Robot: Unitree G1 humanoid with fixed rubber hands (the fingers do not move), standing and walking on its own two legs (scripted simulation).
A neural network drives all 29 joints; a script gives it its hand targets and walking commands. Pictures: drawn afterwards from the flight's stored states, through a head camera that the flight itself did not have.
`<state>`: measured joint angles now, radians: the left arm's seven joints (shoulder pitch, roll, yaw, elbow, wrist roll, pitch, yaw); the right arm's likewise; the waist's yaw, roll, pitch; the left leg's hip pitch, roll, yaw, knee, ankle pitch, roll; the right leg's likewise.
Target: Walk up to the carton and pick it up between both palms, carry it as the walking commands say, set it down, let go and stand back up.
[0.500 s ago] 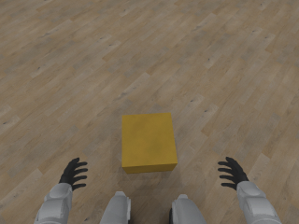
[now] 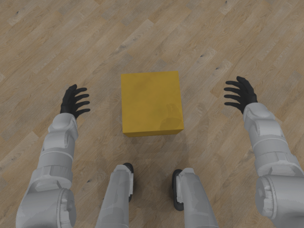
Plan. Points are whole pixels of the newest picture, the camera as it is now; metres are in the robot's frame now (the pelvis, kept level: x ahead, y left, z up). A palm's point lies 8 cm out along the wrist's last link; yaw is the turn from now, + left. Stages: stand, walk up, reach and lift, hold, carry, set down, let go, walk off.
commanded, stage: reach and lift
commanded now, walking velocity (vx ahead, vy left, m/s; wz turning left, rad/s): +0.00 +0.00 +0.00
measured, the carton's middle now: (151, 106) +0.52 +0.02 -0.56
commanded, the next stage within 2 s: none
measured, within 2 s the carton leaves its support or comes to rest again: neither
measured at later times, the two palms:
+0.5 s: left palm (80, 89) +0.47 +0.24 -0.14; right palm (235, 79) +0.51 -0.23 -0.13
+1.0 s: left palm (95, 102) +0.47 +0.24 -0.29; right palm (216, 94) +0.51 -0.23 -0.29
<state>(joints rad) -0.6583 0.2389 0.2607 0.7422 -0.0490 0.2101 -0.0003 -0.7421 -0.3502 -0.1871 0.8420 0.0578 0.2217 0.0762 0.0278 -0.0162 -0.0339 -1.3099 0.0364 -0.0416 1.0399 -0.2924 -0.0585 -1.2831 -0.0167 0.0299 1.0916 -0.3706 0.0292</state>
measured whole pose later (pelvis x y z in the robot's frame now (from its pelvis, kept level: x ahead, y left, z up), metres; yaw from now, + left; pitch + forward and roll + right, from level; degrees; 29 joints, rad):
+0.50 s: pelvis +0.00 +0.01 -0.03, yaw +0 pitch +48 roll +0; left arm -0.91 0.20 0.40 0.71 0.01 0.15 0.01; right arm -1.05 -0.41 -0.31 0.92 0.00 0.13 0.14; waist 0.04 -0.01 -0.12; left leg -1.64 0.02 -0.04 1.08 -0.28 -0.05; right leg -1.61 -0.01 0.06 1.14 -0.35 0.04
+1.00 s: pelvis -0.02 +0.01 -0.16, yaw +0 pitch +51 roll +1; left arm -1.05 0.27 0.34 0.74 -0.07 0.17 0.04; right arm -1.16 -0.48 -0.22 0.91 0.09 0.16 0.10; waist 0.04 -0.01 -0.07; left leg -2.09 0.00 -0.06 1.62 -0.43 -0.07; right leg -2.06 0.01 0.08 1.68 -0.51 0.06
